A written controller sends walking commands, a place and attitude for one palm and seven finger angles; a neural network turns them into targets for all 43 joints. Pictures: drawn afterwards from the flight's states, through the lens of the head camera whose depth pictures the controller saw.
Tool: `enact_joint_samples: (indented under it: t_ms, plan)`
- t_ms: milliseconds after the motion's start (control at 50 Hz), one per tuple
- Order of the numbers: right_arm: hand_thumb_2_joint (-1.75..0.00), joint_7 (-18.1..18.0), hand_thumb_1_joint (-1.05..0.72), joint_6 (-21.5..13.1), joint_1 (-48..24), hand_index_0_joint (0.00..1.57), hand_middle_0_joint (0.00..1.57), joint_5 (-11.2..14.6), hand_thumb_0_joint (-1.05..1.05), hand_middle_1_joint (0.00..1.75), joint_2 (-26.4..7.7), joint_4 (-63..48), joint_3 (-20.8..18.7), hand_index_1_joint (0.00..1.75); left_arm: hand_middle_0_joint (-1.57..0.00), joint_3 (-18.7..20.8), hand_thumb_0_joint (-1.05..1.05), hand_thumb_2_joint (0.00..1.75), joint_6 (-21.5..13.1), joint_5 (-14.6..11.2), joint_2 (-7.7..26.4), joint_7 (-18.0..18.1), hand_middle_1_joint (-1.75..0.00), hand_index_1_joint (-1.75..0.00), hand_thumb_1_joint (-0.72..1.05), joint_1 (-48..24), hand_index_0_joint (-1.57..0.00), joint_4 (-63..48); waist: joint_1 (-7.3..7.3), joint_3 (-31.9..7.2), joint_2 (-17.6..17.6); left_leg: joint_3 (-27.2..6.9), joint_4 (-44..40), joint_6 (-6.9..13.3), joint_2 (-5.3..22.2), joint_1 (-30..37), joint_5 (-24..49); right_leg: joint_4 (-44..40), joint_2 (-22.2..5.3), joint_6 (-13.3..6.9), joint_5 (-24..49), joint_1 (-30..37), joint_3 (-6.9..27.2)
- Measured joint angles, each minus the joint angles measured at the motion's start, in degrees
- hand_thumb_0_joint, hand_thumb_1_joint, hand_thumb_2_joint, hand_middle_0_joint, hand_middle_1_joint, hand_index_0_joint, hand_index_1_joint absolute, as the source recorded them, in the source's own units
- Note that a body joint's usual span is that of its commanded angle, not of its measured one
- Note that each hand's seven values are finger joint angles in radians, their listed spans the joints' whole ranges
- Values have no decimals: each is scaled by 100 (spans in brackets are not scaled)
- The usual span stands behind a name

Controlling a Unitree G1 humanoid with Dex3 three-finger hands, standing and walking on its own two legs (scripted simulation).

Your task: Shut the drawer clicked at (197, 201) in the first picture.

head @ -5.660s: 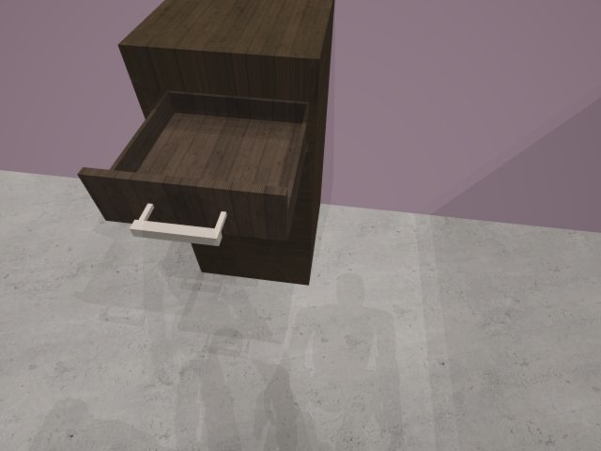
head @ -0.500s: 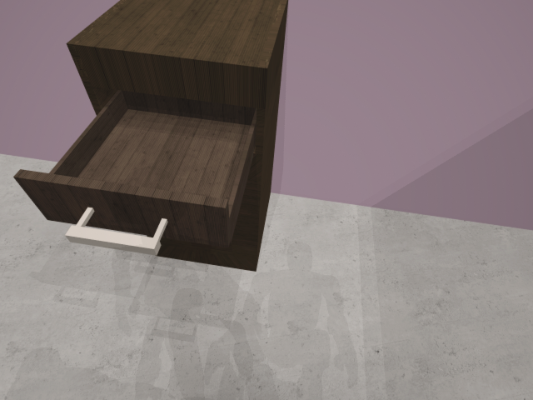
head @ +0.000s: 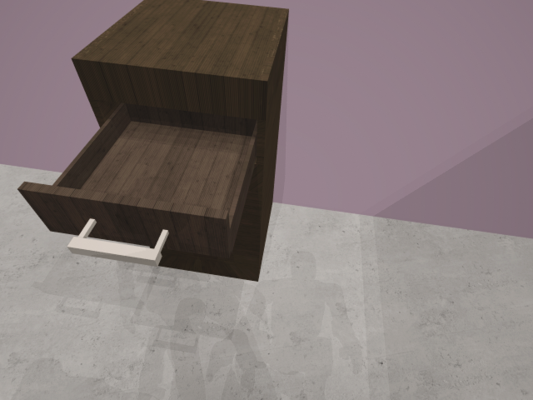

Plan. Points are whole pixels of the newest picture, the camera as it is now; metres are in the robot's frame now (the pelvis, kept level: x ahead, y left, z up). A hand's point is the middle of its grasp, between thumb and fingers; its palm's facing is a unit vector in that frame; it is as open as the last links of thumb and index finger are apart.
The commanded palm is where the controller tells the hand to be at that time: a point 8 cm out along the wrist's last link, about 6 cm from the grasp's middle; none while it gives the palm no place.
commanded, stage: look again from close up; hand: left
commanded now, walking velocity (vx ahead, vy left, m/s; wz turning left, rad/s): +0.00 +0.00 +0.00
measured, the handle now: (121, 240) +0.38 +0.30 -0.04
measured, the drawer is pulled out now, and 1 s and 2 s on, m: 0.30 0.30 0.30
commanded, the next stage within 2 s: shuffle to correct the standing spot in 0.18 s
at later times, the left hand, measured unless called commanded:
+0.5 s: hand out of the picture +0.02 +0.20 -0.17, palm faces +0.01 -0.98 -0.22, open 7.4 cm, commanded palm none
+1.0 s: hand out of the picture +0.06 +0.26 -0.18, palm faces -0.01 -0.96 -0.28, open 7.4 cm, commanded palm none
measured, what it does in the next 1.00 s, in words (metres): lifts its right foot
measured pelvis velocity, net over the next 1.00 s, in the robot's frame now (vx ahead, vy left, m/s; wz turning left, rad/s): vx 0.04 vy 0.05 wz -0.08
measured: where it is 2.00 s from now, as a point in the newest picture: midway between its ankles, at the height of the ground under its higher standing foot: outside the picture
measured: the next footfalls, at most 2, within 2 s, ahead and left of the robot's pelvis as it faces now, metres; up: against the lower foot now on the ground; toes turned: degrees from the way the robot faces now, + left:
right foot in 1.20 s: +0.07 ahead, -0.03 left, +0.00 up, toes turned -14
left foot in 1.74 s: +0.07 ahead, +0.21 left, +0.00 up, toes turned -5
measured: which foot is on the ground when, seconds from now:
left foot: down 0.00-1.00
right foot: down 0.00-0.92, up 0.94-1.00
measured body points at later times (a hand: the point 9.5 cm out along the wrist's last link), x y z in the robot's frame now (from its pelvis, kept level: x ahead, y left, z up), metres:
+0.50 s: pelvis +0.02 +0.01 +0.00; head +0.02 +0.01 +0.45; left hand +0.03 +0.25 -0.16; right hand +0.05 -0.25 -0.15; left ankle +0.05 +0.14 -0.74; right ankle -0.04 -0.13 -0.74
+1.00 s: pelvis +0.04 +0.05 -0.01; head +0.06 +0.05 +0.44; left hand +0.06 +0.31 -0.16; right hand +0.08 -0.19 -0.16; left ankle +0.05 +0.13 -0.74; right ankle -0.04 -0.09 -0.69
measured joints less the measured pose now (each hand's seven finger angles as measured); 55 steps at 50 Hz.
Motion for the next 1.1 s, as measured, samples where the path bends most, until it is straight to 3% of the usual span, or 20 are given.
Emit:
enact_joint_samples:
  t_ms: [300, 460, 620, 720, 900, 940, 1020, 1100]
  plan:
    - [-90, -9, -90, 15, 76, 20, 20, 6, 1, 30, -33, 185, 15, 30, -20, 4, 0, 90, 8, -13, 64, -7, -30, -30, 91, -80, -20, 80, -38, 35, 15, 28, -142, -12, -5, 109, 23, -143, -5, -4, 32, 98, 20]
    - [-90, 20, -90, 59, 180, 20, 20, -20, 1, 30, -51, 147, -18, 30, -20, 35, 0, 90, 43, 9, -8, -14, -30, -30, 90, 37, -20, 74, 29, -44, 38, 138, 3, -2, 13, 153, -134, -54, -12, 6, -59, 120, 133]
    - [-90, 20, -90, 91, 382, 20, 19, -33, 1, 30, -5, -70, -53, 30, -20, 106, 0, 90, 147, 32, -118, 20, -30, -30, 90, 289, -20, 13, 76, -92, -43, 398, 283, 123, -93, 189, -463, 222, -168, 129, -301, 67, 381]
    - [-90, 24, -90, 119, 469, 20, 20, -28, 1, 30, 99, -228, -51, 30, -20, 158, 0, 90, 202, 56, -102, 46, -30, -30, 90, 225, -20, -92, 56, 14, -88, 472, 446, 229, -202, 80, -589, 535, -281, 26, -507, -116, 443]
    - [-90, 46, -90, 258, 428, 20, 20, -32, 1, 30, 80, -409, -115, 30, -20, 246, 0, 90, 109, 42, -128, 134, -30, -30, 90, 282, -20, -302, 94, 61, 0, 528, 783, 306, -346, -85, -848, 710, -465, 355, -651, -202, 480]
    - [-90, 41, -90, 199, 341, 20, 20, -40, 1, 30, 76, -493, -128, 30, -20, 274, 0, 90, 188, 31, -98, 153, -30, -30, 90, 284, -20, -304, 91, 86, -58, 613, 745, 429, -400, -33, -848, 1174, -523, 187, -614, -422, 448]
    - [-90, -9, -90, 132, 216, 20, 20, -46, 1, 30, 112, -710, -125, 30, -20, 308, 0, 90, 347, 18, -61, 191, -30, -30, 90, 82, -20, -291, 19, 162, -37, 766, 509, 523, -390, 112, -715, 3045, -366, -102, -1182, -1323, 117]
    - [-90, -2, -90, 211, 201, 20, 20, -101, 1, 30, 126, -754, -98, 30, -20, 294, 0, 90, 337, 30, -135, 161, -30, -30, 91, -146, -20, -442, -18, 151, 68, 834, 225, 539, -444, 204, -526, 2988, -302, -175, -997, -1629, -387]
